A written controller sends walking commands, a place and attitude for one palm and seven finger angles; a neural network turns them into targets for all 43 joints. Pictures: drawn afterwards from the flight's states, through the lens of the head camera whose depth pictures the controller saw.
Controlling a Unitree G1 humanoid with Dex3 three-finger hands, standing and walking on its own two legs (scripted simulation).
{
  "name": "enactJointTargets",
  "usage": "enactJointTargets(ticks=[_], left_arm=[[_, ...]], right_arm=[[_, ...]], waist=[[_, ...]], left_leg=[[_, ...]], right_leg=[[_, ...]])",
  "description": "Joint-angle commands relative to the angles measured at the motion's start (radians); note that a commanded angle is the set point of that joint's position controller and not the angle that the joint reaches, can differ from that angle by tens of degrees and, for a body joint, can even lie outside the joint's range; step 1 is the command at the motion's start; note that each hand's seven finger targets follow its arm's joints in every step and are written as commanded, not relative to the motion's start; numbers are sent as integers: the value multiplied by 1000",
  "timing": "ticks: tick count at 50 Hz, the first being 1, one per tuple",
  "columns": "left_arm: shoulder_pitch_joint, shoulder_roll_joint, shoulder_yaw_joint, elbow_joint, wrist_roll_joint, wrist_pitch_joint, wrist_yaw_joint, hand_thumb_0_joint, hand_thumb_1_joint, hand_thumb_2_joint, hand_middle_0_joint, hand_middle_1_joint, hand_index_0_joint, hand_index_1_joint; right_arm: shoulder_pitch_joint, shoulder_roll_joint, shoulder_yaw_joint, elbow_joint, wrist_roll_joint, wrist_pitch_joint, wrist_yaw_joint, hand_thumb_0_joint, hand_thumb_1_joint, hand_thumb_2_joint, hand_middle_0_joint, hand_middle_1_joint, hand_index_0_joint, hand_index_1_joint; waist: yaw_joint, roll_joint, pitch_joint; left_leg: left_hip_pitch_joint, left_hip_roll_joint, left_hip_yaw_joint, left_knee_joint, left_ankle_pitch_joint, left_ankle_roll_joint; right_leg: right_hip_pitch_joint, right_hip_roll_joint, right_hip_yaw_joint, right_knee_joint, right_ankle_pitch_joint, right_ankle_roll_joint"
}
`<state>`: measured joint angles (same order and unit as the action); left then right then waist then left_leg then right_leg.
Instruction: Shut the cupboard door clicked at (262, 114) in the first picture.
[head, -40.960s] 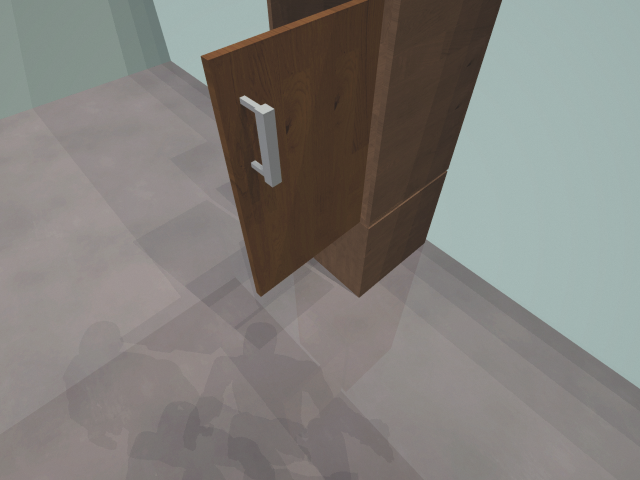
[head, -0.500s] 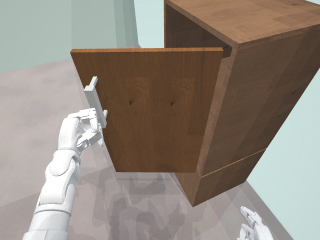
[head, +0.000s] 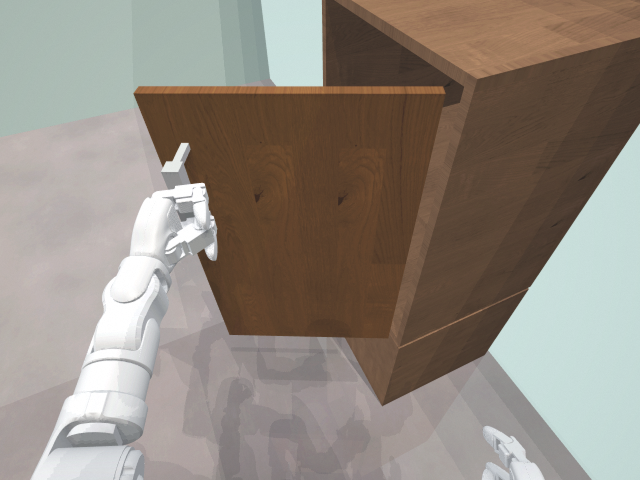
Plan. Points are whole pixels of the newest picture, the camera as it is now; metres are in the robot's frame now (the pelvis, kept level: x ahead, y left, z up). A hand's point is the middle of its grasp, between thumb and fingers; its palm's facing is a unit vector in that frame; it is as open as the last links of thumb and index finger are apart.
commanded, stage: push the door shut along its arc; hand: left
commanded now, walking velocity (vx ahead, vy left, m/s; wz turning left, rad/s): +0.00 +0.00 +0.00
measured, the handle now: (191, 197) +0.45 +0.20 +0.12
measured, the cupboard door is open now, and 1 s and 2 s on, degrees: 64 47 35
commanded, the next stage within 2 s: pull the fist back off the door in 1.48 s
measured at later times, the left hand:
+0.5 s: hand (219, 203) +0.43 +0.15 +0.13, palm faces -0.15 -0.99 -0.04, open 3.1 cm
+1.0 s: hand (264, 171) +0.51 +0.10 +0.12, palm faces -0.32 -0.95 -0.01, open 2.9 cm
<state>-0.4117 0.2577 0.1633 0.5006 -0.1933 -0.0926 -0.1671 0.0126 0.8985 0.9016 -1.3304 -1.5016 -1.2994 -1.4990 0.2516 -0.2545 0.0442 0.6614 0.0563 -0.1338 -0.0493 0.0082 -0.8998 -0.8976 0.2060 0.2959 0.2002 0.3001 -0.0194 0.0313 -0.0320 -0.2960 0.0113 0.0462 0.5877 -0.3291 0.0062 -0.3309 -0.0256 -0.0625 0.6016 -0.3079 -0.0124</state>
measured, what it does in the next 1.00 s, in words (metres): stands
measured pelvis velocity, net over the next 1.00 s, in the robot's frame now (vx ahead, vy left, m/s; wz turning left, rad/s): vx -0.01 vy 0.01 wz -0.03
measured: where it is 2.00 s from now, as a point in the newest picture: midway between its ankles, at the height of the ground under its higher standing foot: outside the picture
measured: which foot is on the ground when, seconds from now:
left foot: down 0.00-1.00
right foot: down 0.00-1.00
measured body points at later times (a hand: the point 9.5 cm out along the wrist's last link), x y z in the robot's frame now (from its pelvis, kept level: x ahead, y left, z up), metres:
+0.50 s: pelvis -0.02 +0.01 -0.01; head +0.03 +0.00 +0.44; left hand +0.44 +0.21 +0.13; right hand +0.05 -0.26 -0.13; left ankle -0.01 +0.12 -0.73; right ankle +0.00 -0.11 -0.73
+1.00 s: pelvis -0.01 +0.01 -0.02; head +0.09 +0.00 +0.42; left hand +0.52 +0.16 +0.13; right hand -0.03 -0.26 -0.13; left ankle -0.01 +0.11 -0.73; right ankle +0.00 -0.11 -0.73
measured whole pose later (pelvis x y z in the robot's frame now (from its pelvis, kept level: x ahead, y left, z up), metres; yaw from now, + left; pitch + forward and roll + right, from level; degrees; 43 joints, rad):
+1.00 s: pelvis -0.01 +0.01 -0.02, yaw -2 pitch +14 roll -1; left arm -1.05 0.48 0.28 1.22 -0.13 -0.23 -0.42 -0.01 0.87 0.92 -1.30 -1.50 -1.30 -1.50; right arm 0.44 -0.30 0.03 0.69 0.01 -0.09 -0.04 0.00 -0.90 -0.90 0.21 0.30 0.20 0.30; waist -0.19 0.03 -0.04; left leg -0.62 0.03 0.07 0.75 -0.37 0.02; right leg -0.64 -0.01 -0.04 0.72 -0.32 0.00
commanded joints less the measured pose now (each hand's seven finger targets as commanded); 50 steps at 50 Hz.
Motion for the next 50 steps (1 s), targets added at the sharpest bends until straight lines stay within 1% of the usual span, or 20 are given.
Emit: enactJointTargets(ticks=[1,5,7,9,11,12,13,14,17,19,22,23,25,32,39,43,44,46,48,50], left_arm=[[-459,168,41,-167,-18,-82,-30,0,900,900,-1300,-1500,-1300,-1500],[-581,199,43,-56,-25,-99,-61,0,900,900,-1300,-1500,-1300,-1500],[-617,224,48,-10,-20,-111,-75,0,900,900,-1300,-1500,-1300,-1500],[-693,191,8,24,-19,-125,-93,0,900,900,-1300,-1500,-1300,-1500],[-717,194,11,96,-21,-132,-105,0,900,900,-1300,-1500,-1300,-1500],[-737,218,22,140,-18,-137,-110,0,900,900,-1300,-1500,-1300,-1500],[-786,223,20,149,-19,-150,-119,0,900,900,-1300,-1500,-1300,-1500],[-801,189,-10,186,-20,-156,-133,0,900,900,-1300,-1500,-1300,-1500],[-886,199,-18,227,-16,-185,-154,0,900,900,-1300,-1500,-1300,-1500],[-928,160,-47,264,-21,-192,-167,0,900,900,-1300,-1500,-1300,-1500],[-974,210,-7,333,-29,-197,-172,0,900,900,-1300,-1500,-1300,-1500],[-1000,228,5,333,-27,-201,-175,0,900,900,-1300,-1500,-1300,-1500],[-1045,201,-27,341,-13,-211,-185,0,900,900,-1300,-1500,-1300,-1500],[-1101,273,30,431,-2,-209,-200,0,900,900,-1300,-1500,-1300,-1500],[-1131,431,146,490,29,-210,-211,0,900,900,-1300,-1500,-1300,-1500],[-1115,453,163,499,43,-206,-228,0,900,900,-1300,-1500,-1300,-1500],[-1118,423,141,512,43,-198,-234,0,900,900,-1300,-1500,-1300,-1500],[-1124,478,181,521,50,-194,-238,0,900,900,-1300,-1500,-1300,-1500],[-1152,427,142,500,41,-193,-254,0,900,900,-1300,-1500,-1300,-1500],[-1190,417,127,505,41,-187,-259,0,900,900,-1300,-1500,-1300,-1500]], right_arm=[[-42,-126,-55,-134,3,-39,-8,0,-900,-900,200,300,200,300],[-20,-139,-55,-113,5,-26,-15,0,-900,-900,200,300,200,300],[-8,-145,-57,-106,4,-20,-19,0,-900,-900,200,300,200,300],[1,-143,-57,-102,6,-22,-17,0,-900,-900,200,300,200,300],[19,-151,-59,-93,5,-23,-16,0,-900,-900,200,300,200,300],[34,-157,-59,-84,3,-20,-18,0,-900,-900,200,300,200,300],[43,-160,-60,-80,2,-21,-17,0,-900,-900,200,300,200,300],[45,-159,-60,-78,3,-23,-17,0,-900,-900,200,300,200,300],[73,-168,-64,-64,-1,-26,-16,0,-900,-900,200,300,200,300],[88,-171,-65,-55,-2,-33,-13,0,-900,-900,200,300,200,300],[119,-185,-66,-37,-9,-35,-17,0,-900,-900,200,300,200,300],[125,-187,-65,-36,-10,-38,-16,0,-900,-900,200,300,200,300],[140,-184,-69,-29,-13,-42,-12,0,-900,-900,200,300,200,300],[200,-199,-72,-12,-25,-36,-11,0,-900,-900,200,300,200,300],[246,-208,-71,-25,-36,-23,-8,0,-900,-900,200,300,200,300],[271,-210,-76,-39,-41,-5,-3,0,-900,-900,200,300,200,300],[273,-208,-77,-40,-40,-1,-1,0,-900,-900,200,300,200,300],[291,-214,-83,-42,-43,10,-2,0,-900,-900,200,300,200,300],[290,-211,-82,-46,-43,17,-4,0,-900,-900,200,300,200,300],[304,-213,-87,-31,-44,24,-6,0,-900,-900,200,300,200,300]], waist=[[-24,-38,-267],[-58,-67,-214],[-62,-46,-227],[-75,-1,-243],[-79,-14,-252],[-89,-50,-240],[-98,-42,-252],[-103,-44,-250],[-118,-7,-282],[-134,-8,-290],[-143,-49,-287],[-145,-32,-306],[-157,7,-332],[-171,-15,-355],[-163,0,-404],[-156,35,-451],[-168,29,-446],[-169,-12,-447],[-175,28,-464],[-196,7,-448]], left_leg=[[92,-12,-31,-56,281,16],[54,-15,-34,-54,185,22],[50,-17,-37,-50,164,23],[60,-18,-45,-46,159,20],[48,-19,-49,-35,154,21],[31,-18,-51,-31,141,24],[28,-18,-53,-28,137,24],[22,-19,-52,-24,127,24],[30,-18,-60,-10,126,23],[39,-16,-69,-3,126,20],[2,-15,-70,5,105,23],[-5,-15,-72,8,115,22],[22,-13,-79,19,138,18],[-16,-6,-84,42,168,21],[-87,-11,-71,68,196,25],[-60,-8,-71,87,278,22],[-60,-8,-65,90,272,23],[-99,-8,-61,94,266,27],[-60,-10,-61,102,309,27],[-52,-6,-64,105,298,28]], right_leg=[[86,15,27,-66,325,-10],[30,17,36,-84,230,-6],[25,14,39,-82,198,-8],[-3,17,33,-70,190,-14],[-20,19,33,-63,184,-15],[-25,19,33,-65,169,-13],[-36,20,36,-59,168,-12],[-51,22,36,-54,160,-12],[-77,22,33,-37,151,-16],[-115,27,28,-27,149,-16],[-124,28,29,-25,127,-13],[-122,27,34,-16,139,-14],[-155,28,28,-1,151,-15],[-174,34,26,18,174,-14],[-123,38,46,33,233,-10],[-126,43,40,52,303,-12],[-138,45,40,48,303,-10],[-111,47,46,48,320,-6],[-132,51,40,51,349,-7],[-160,53,36,44,334,-4]])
